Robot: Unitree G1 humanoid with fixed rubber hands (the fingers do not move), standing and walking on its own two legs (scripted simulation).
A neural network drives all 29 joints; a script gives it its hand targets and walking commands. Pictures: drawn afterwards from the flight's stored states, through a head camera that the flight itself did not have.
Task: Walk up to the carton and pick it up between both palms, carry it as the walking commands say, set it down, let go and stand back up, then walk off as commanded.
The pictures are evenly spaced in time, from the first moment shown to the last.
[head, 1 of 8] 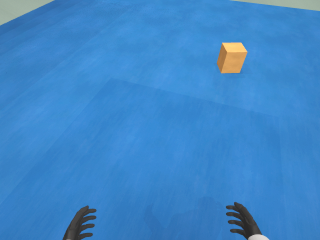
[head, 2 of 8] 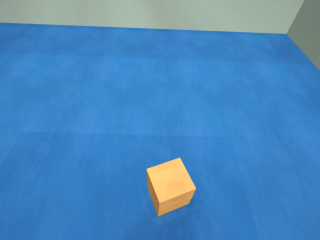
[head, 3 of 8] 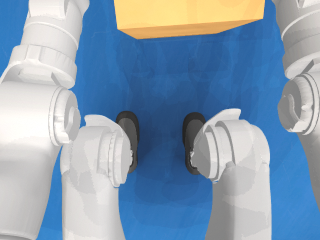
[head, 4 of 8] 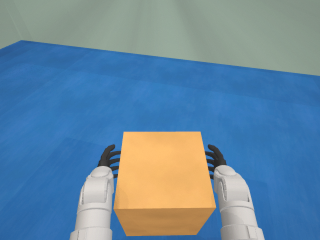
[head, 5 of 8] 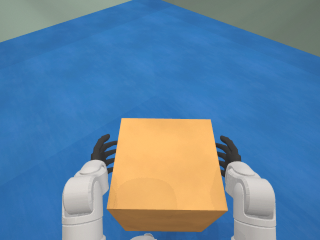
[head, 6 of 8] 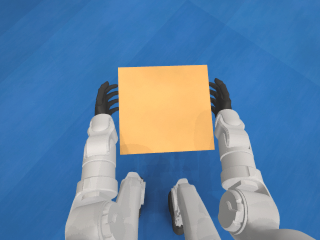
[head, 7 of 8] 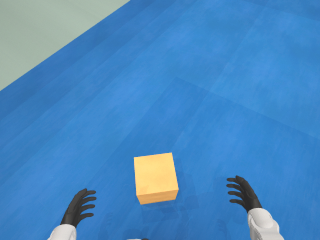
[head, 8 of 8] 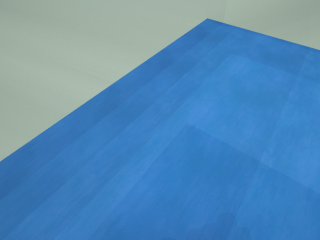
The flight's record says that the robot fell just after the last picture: no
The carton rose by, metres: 0.67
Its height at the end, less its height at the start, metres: +0.00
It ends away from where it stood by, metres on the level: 2.14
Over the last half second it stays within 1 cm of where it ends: yes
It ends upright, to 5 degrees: yes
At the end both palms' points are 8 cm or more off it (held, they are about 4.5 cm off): yes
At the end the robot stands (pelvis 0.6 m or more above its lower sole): yes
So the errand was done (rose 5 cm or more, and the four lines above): yes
